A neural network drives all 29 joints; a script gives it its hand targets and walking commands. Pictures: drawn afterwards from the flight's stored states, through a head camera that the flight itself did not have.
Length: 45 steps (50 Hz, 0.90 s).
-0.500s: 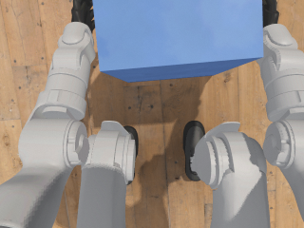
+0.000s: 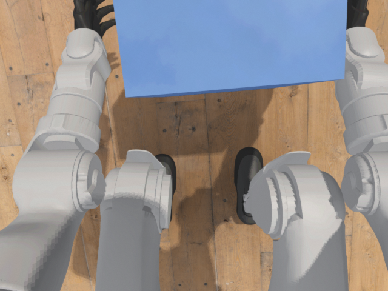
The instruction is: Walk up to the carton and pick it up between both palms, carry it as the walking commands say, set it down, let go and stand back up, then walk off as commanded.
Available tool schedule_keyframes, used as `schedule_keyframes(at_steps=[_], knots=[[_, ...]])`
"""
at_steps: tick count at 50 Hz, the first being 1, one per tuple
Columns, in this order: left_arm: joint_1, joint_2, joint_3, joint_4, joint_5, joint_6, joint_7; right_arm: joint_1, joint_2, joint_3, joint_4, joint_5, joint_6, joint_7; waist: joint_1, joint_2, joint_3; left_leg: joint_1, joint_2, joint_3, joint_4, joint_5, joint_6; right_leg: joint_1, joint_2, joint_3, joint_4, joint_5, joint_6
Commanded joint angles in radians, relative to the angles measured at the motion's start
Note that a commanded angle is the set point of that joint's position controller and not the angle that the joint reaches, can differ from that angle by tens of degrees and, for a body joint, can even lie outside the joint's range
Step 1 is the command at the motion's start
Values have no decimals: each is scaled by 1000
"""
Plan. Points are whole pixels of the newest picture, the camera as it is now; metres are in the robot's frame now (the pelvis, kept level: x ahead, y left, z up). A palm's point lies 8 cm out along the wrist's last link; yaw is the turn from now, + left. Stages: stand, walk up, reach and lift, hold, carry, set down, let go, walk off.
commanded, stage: set down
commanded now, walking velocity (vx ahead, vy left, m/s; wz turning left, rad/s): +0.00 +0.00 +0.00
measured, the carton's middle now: (220, 52) +0.49 -0.04 -0.22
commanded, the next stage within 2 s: let go in 1.80 s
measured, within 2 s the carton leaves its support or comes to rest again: neither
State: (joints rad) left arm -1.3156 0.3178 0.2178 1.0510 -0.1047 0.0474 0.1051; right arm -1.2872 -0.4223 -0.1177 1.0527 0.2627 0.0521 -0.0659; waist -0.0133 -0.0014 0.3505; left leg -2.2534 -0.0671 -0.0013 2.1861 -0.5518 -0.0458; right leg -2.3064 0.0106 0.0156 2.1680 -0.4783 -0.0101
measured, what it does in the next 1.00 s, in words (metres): rises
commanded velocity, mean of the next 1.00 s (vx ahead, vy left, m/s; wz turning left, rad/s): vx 0.00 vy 0.00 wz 0.00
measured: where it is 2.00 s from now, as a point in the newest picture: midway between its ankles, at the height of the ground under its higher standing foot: (204, 201)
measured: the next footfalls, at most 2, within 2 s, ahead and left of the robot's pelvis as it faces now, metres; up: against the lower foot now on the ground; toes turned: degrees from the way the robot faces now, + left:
none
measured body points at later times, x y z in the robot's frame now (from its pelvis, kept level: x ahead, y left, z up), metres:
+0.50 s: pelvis -0.01 +0.00 +0.00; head +0.35 -0.02 +0.26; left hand +0.52 +0.19 -0.16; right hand +0.52 -0.24 -0.17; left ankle +0.12 +0.12 -0.33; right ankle +0.13 -0.12 -0.33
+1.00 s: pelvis -0.01 +0.00 +0.09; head +0.34 -0.01 +0.37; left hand +0.53 +0.19 -0.04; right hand +0.52 -0.26 -0.04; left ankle +0.12 +0.12 -0.33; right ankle +0.13 -0.11 -0.33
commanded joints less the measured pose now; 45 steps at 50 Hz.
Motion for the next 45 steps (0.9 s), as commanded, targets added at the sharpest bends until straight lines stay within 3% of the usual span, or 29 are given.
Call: schedule_keyframes(at_steps=[1,2,3,4,5,8,9,12,13,14,16,17,18,19,21,24,25,26,28,29,33,34,35,36,37,41,43,44,45], knots=[[-177,69,-163,-164,-183,-60,18,-230,-11,126,-91,54,-50,-20,55,-29,-1403,489,37,94,-139,224,16,836,6,-5,-124,276,40],[-185,82,-154,-147,-185,-56,20,-234,-45,93,-120,28,-52,-28,22,-25,-1398,497,37,85,-147,230,15,825,4,-14,-124,286,48],[-156,93,-146,-202,-193,-60,22,-294,-74,107,-251,54,-61,-23,45,-48,-1503,534,34,86,-122,306,18,888,10,-3,-111,374,46],[-191,112,-161,-237,-217,-61,20,-289,-120,94,-233,42,-59,-23,7,-59,-1514,549,52,81,-104,282,15,891,2,-6,-100,354,46],[-156,89,-163,-175,-192,-57,18,-230,-56,142,-149,54,-47,-11,55,-35,-1480,582,38,92,-117,321,12,859,6,-16,-103,372,48],[-195,84,-177,-297,-214,-50,20,-278,-154,75,-317,42,-56,-12,-5,-25,-1637,613,39,83,-105,341,6,961,8,-14,-85,466,34],[-198,128,-161,-378,-220,-56,18,-315,-124,81,-389,59,-51,-10,17,-51,-1691,656,29,74,-121,372,20,968,8,-32,-79,484,46],[-218,96,-216,-332,-258,-18,2,-333,-128,128,-299,72,-16,7,9,-32,-1652,665,46,91,-131,260,23,958,-9,-34,-105,329,28],[-236,107,-192,-396,-244,-27,7,-316,-88,134,-322,96,-14,10,28,-35,-1690,672,45,91,-116,305,19,1012,-5,-20,-84,390,26],[-290,154,-196,-467,-256,-18,14,-330,-190,51,-349,64,-14,5,-18,-24,-1696,687,47,86,-116,291,23,981,4,-34,-75,358,23],[-251,163,-179,-446,-236,-14,18,-349,-209,73,-374,52,-5,-6,3,-2,-1671,712,44,98,-126,267,24,974,-4,-23,-117,307,29],[-224,153,-160,-473,-245,-3,14,-289,-204,51,-413,47,-3,-3,-24,-57,-1707,727,40,104,-114,292,21,1023,0,-26,-133,339,19],[-237,212,-140,-422,-216,1,18,-302,-196,24,-342,56,4,-1,10,-9,-1643,674,40,91,-134,238,25,971,-8,-28,-106,297,24],[-168,186,-128,-353,-215,19,17,-267,-252,-2,-311,19,10,-3,-16,-8,-1597,682,37,98,-138,214,23,944,2,-34,-129,252,24],[-141,214,-77,-323,-187,32,24,-255,-254,-48,-283,2,24,-2,2,-9,-1594,718,40,82,-178,182,29,914,-3,-54,-142,185,31],[-172,260,-3,-375,-145,35,29,-227,-281,-62,-282,-11,29,-10,28,-27,-1582,654,32,117,-184,129,21,964,-6,-21,-188,120,23],[-187,263,-15,-413,-147,38,28,-250,-262,-73,-319,-9,37,-11,-1,-40,-1597,680,35,100,-221,111,27,978,-9,-34,-204,121,25],[-149,279,13,-385,-119,41,34,-236,-273,-49,-305,-1,39,-12,62,-14,-1552,671,36,106,-223,97,33,963,-8,-10,-217,71,24],[-163,253,2,-343,-118,64,40,-262,-280,-61,-305,-19,52,-10,33,-21,-1586,733,31,88,-252,91,37,948,6,-52,-215,81,23],[-146,248,-3,-440,-120,61,41,-240,-305,-110,-402,-34,44,-12,12,8,-1600,737,25,97,-235,138,29,953,14,-26,-241,110,17],[-207,253,7,-554,-93,93,56,-228,-293,-101,-344,-24,90,-3,60,60,-1650,861,20,93,-310,139,24,938,10,-58,-250,103,8],[-139,260,19,-513,-106,112,55,-232,-310,-108,-444,-16,92,2,32,-12,-1706,883,18,90,-315,131,36,1001,23,-66,-295,87,5],[-175,266,22,-617,-96,119,59,-267,-299,-86,-531,15,99,6,87,20,-1791,953,13,84,-340,181,45,1025,21,-62,-293,131,12],[-148,259,3,-611,-136,139,55,-276,-335,-79,-571,4,118,5,16,-58,-1822,923,7,103,-314,172,46,1096,31,-57,-320,132,2],[-138,268,-11,-655,-135,158,60,-244,-342,-112,-595,1,137,1,36,-3,-1842,951,10,92,-357,176,42,1118,26,-67,-319,159,5],[-105,241,34,-581,-92,206,52,-174,-293,-115,-485,-29,181,29,38,-33,-1707,873,5,88,-429,107,49,1076,35,-50,-403,76,-6],[-110,278,32,-730,-103,199,57,-203,-295,-130,-616,-11,190,26,59,-9,-1873,969,-11,84,-470,177,48,1172,46,-48,-425,138,-5],[-107,266,42,-660,-116,208,56,-203,-315,-136,-603,-22,192,27,43,-53,-1863,985,-2,82,-469,199,45,1146,43,-71,-435,164,-2],[-99,283,51,-747,-95,207,62,-195,-347,-167,-638,-32,195,21,50,-3,-1932,1014,-3,89,-463,234,36,1194,47,-46,-441,198,-10]])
